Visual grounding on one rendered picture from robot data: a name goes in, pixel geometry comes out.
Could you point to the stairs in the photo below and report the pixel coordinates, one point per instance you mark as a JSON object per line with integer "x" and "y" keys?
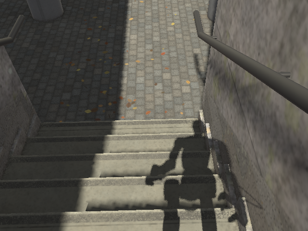
{"x": 115, "y": 175}

